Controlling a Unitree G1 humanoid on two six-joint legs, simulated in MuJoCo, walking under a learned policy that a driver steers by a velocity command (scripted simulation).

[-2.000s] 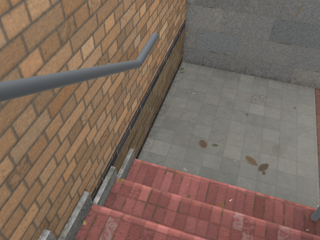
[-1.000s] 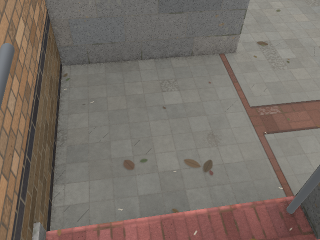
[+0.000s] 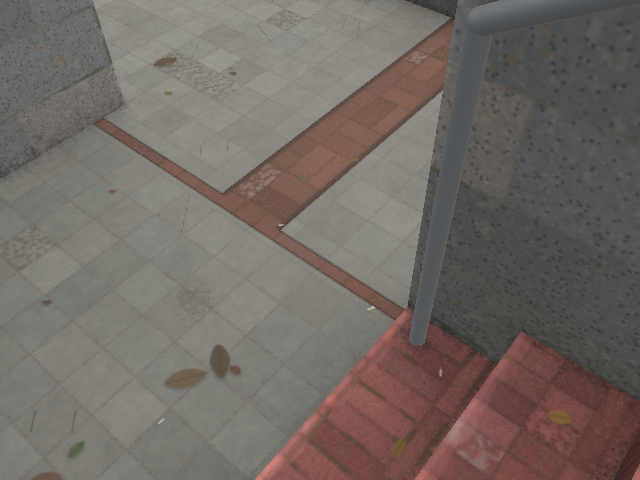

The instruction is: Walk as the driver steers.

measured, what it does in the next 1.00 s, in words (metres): steps on the spot: left foot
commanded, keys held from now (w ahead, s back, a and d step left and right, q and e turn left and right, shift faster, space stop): e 0.08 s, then no key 0.14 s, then w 0.14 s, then q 0.64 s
